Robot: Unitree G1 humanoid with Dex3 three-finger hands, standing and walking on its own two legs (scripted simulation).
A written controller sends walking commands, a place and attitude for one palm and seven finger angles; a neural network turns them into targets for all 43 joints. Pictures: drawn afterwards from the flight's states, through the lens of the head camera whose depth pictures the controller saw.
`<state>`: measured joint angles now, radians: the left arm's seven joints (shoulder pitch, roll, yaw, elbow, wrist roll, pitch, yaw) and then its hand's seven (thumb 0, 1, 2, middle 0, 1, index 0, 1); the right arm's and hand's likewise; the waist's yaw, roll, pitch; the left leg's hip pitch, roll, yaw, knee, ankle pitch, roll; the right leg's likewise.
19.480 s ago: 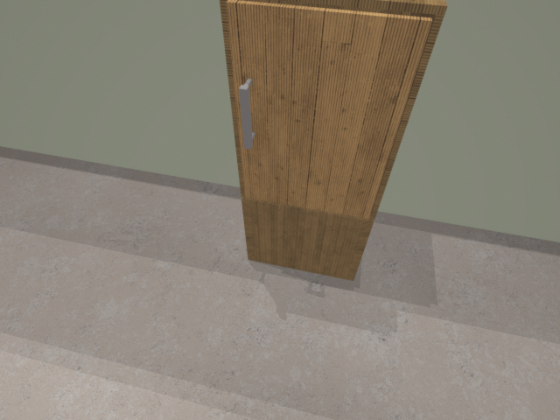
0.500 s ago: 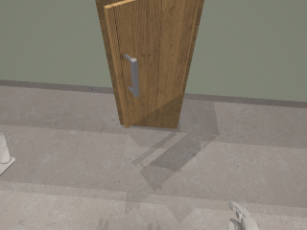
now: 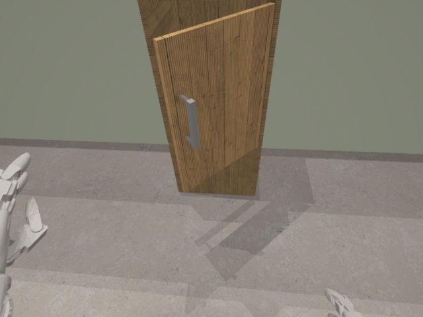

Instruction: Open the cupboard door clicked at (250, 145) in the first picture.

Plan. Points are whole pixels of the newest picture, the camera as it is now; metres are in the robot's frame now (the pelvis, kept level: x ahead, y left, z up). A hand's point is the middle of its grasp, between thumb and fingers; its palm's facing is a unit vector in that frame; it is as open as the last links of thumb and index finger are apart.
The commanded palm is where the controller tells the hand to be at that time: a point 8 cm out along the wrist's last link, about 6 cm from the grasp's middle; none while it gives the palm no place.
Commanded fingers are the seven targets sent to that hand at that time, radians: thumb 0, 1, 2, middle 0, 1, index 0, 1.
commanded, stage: let the arm hang, fingers relaxed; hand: left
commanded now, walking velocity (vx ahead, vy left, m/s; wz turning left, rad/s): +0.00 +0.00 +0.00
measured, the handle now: (189, 122) +0.65 +0.11 +0.00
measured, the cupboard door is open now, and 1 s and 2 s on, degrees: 45 45 45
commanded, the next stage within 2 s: look to check the result in 1.06 s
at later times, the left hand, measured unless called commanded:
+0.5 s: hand out of the picture +0.00 +0.25 -0.16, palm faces +0.04 -0.96 -0.26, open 7.2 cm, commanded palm none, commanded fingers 0.00 0.90 0.90 -0.20 -0.30 -0.20 -0.30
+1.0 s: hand out of the picture +0.06 +0.24 -0.15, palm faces +0.00 -0.97 -0.25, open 7.4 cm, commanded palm none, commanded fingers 0.00 0.90 0.90 -0.20 -0.30 -0.20 -0.30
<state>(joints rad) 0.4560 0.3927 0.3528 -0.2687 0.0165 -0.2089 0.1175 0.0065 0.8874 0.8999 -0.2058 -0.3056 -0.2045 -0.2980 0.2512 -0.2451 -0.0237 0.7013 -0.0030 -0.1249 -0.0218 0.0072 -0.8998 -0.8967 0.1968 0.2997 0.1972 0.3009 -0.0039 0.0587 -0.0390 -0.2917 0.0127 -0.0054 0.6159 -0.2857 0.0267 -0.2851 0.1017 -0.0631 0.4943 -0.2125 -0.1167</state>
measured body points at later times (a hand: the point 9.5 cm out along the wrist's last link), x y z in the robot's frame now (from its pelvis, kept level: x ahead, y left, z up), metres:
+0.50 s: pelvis -0.01 +0.04 +0.01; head +0.01 +0.03 +0.46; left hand +0.00 +0.30 -0.14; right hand +0.00 -0.21 -0.15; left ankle +0.00 +0.13 -0.73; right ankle +0.03 -0.04 -0.73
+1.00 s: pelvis +0.01 +0.04 +0.01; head +0.02 +0.03 +0.46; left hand +0.06 +0.29 -0.13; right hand +0.04 -0.21 -0.14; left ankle +0.00 +0.13 -0.73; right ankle +0.03 -0.04 -0.73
